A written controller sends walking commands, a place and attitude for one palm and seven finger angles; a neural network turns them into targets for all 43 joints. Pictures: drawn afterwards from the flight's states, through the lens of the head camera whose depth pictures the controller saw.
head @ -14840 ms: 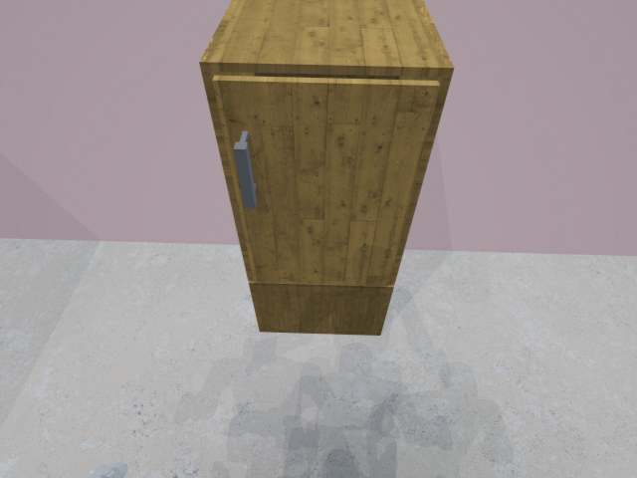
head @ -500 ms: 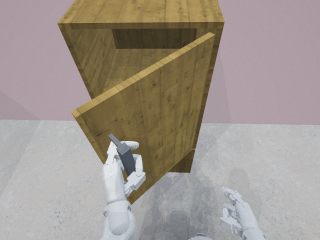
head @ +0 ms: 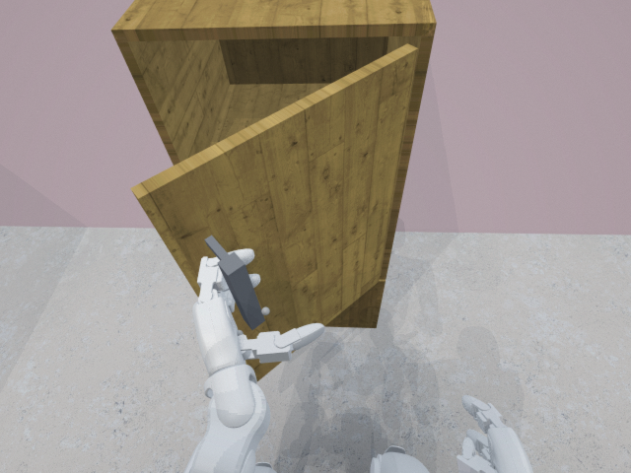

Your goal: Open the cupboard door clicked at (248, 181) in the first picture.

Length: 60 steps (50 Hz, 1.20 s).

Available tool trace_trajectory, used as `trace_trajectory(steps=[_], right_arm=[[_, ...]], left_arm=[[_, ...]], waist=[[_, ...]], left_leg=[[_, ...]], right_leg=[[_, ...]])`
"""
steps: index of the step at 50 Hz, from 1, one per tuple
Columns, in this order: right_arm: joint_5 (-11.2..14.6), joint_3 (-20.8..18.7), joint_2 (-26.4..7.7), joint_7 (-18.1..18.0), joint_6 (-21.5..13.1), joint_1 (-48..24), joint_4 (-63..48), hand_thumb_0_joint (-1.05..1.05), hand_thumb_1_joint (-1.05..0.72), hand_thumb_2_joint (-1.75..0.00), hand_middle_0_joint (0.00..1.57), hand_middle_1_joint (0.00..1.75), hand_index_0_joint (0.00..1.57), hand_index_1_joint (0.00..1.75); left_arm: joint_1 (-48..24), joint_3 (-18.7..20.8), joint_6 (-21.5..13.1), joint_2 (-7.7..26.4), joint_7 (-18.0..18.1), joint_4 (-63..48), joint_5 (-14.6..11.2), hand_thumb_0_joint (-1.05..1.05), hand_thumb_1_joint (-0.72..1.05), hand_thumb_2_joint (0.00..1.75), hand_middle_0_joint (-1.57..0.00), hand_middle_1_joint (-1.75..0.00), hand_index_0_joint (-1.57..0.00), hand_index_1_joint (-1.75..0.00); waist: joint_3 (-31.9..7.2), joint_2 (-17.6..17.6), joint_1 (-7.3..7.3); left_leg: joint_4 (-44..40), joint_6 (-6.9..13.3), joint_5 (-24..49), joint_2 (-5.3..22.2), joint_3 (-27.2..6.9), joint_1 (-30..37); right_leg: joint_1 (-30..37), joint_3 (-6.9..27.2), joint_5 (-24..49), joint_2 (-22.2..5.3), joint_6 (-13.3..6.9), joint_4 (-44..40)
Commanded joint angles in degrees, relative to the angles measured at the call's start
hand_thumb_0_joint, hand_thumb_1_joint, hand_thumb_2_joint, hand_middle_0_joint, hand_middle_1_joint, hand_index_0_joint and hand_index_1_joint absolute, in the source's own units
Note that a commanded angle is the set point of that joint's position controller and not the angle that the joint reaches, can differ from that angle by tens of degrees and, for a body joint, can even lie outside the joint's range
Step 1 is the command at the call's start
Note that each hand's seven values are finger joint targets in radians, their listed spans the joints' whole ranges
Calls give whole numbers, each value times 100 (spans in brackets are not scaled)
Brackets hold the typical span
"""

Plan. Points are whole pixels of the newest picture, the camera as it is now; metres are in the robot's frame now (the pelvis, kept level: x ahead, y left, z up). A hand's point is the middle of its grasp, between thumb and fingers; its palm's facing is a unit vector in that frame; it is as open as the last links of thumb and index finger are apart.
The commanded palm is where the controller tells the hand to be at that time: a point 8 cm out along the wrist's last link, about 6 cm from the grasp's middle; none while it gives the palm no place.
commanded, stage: open thumb and fingers to let go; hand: left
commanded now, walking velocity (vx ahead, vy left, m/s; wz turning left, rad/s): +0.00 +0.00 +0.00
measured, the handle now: (235, 284) +0.34 +0.12 +0.05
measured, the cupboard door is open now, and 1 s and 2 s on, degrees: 43 48 46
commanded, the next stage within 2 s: slide the hand sideways off the handle in 0.30 s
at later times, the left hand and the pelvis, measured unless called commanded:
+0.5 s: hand (261, 324) +0.28 +0.08 +0.05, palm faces +0.15 -0.99 -0.06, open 15.5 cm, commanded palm +0.25 +0.10 +0.05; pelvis -0.01 +0.03 +0.00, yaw +0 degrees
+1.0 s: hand (255, 359) +0.24 +0.08 +0.06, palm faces -0.10 -1.00 +0.00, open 16.2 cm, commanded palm +0.21 +0.14 +0.05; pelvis +0.00 +0.04 -0.01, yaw -2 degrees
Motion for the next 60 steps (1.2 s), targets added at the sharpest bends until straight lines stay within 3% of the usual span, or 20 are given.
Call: trace_trajectory(steps=[1,4,7,14,20,21,22,24,25,27,29,31,33,35,38,40,44,49,55,60], right_arm=[[21,-154,-373,-8,-335,-458,-954,0,-90,-90,20,30,20,30],[6,-147,-373,40,-351,-422,-974,0,-90,-90,20,30,20,30],[14,-129,-396,69,-345,-465,-992,0,-90,-90,20,30,20,30],[31,-105,-380,110,-275,-555,-1007,0,-90,-90,20,30,20,30],[33,-94,-399,139,-241,-612,-981,0,-90,-90,20,30,20,30],[26,-100,-600,142,-288,-71,-859,0,-90,-90,20,30,20,30],[87,-135,-577,107,-339,-94,-1049,0,-90,-90,20,30,20,30],[153,-120,-599,45,-437,-63,-1166,0,-90,-90,20,30,20,30],[219,-101,-606,24,-497,-29,-1212,0,-90,-90,20,30,20,30],[342,-58,-590,-16,-608,-91,-1420,0,-90,-90,20,30,20,30],[404,-30,-585,-22,-678,-148,-1506,0,-90,-90,20,30,20,30],[383,-35,-597,-5,-686,-121,-1588,0,-90,-90,20,30,20,30],[361,-37,-619,28,-652,-134,-1674,0,-90,-90,20,30,20,30],[317,-23,-584,59,-615,-94,-1708,0,-90,-90,20,30,20,30],[307,-35,-596,83,-532,-143,-1806,0,-90,-90,20,30,20,30],[304,-14,-580,83,-488,-119,-1850,0,-90,-90,20,30,20,30],[319,-28,-572,57,-470,-105,-1970,0,-90,-90,20,30,20,30],[327,-30,-567,40,-472,-23,-2054,0,-90,-90,20,30,20,30],[314,-56,-572,21,-481,91,-2078,0,-90,-90,20,30,20,30],[340,-90,-581,-26,-474,140,-2117,0,-90,-90,20,30,20,30]], left_arm=[[-977,-153,-390,-420,71,-1247,134,0,-50,30,-26,-95,-26,-95],[-922,-382,-342,-644,106,-1194,214,0,-50,30,-23,-80,-23,-80],[-1160,-503,-303,-761,134,-1150,225,0,-50,30,-21,-65,-21,-65],[-1400,-593,-170,-910,242,-1095,233,0,-50,30,-15,-30,-15,-30],[-1630,-676,-97,-1020,279,-1062,226,0,-50,30,-15,-30,-15,-30],[-1580,-1890,-319,-403,-928,-1171,859,0,-50,30,-15,-30,-15,-30],[-1718,-1440,-552,-24,-1579,-1404,624,0,-50,30,-15,-30,-15,-30],[-1873,-1396,-765,220,-2516,-1738,335,0,-50,30,-15,-30,-15,-30],[-1726,-1395,-773,223,-2905,-1669,135,0,-50,30,-15,-30,-15,-30],[-1536,-1235,-672,46,-3207,-1810,-394,0,-50,30,-15,-30,-15,-30],[-1232,-1000,-486,-11,-3113,-1763,-664,0,-50,30,-15,-30,-15,-30],[-916,-731,-379,110,-2864,-1885,-693,0,-50,30,-15,-30,-15,-30],[-471,-436,-330,407,-2616,-1970,-567,0,-50,30,-15,-30,-15,-30],[-443,-457,-332,408,-2450,-2124,-419,0,-50,30,-15,-30,-15,-30],[-9,-321,-354,593,-2359,-2212,-264,0,-50,30,-15,-30,-15,-30],[60,-350,-351,577,-2364,-2258,-253,0,-50,30,-15,-30,-15,-30],[511,-373,-355,551,-2470,-2610,-325,0,-50,30,-15,-30,-15,-30],[1097,-356,-340,576,-2564,-2907,-408,0,-50,30,-15,-30,-15,-30],[1687,-114,-466,891,-2743,-3309,-432,0,-50,30,-15,-30,-15,-30],[2238,264,-551,1150,-2999,-3484,-634,0,-50,30,-15,-30,-15,-30]], waist=[[-1472,-818,-10],[-1420,-691,-16],[-1292,-703,-75],[-1304,-471,-26],[-1329,-557,-45],[-1051,-917,-542],[-1351,-749,-365],[-1640,-346,-325],[-1505,-385,-350],[-1340,-443,-289],[-1081,-481,-204],[-1234,-743,-101],[-1317,-812,82],[-1250,-761,44],[-1162,-704,138],[-946,-672,92],[-1071,-535,129],[-968,-712,82],[-1113,-605,77],[-1151,-558,115]], left_leg=[[-532,278,804,-385,80,-257],[-607,278,915,-353,54,-111],[-635,282,814,-346,35,-77],[-685,259,942,-327,-12,48],[-672,253,925,-310,-71,68],[-514,383,978,-284,-31,139],[-481,410,1006,-314,-33,17],[-430,412,1040,-329,-36,122],[-464,406,957,-326,-68,142],[-583,385,655,-327,-115,101],[-698,342,495,-327,-172,42],[-716,331,538,-343,-173,-21],[-748,310,665,-361,-148,-107],[-699,309,662,-360,-99,-161],[-679,310,560,-355,-43,-262],[-675,308,377,-352,-10,-325],[-638,310,521,-338,9,-215],[-553,314,663,-337,-7,-307],[-339,311,947,-358,4,-387],[-196,313,1011,-378,38,-514]], right_leg=[[1927,913,438,31,248,-1226],[1750,645,625,115,199,-1056],[1577,556,437,151,192,-1045],[1452,393,525,217,130,-877],[1304,321,436,246,125,-789],[1184,499,946,195,136,-754],[1398,532,1128,152,115,-676],[1479,599,1225,113,101,-530],[1427,573,1113,120,100,-556],[1348,499,637,150,130,-658],[1230,400,281,176,129,-688],[1346,394,261,176,152,-677],[1508,404,332,179,124,-622],[1450,435,384,158,133,-582],[1424,493,233,169,110,-597],[1319,497,57,173,119,-626],[1348,476,243,205,114,-568],[1396,464,501,221,148,-517],[1433,496,952,214,153,-322],[1507,559,1083,218,170,-280]])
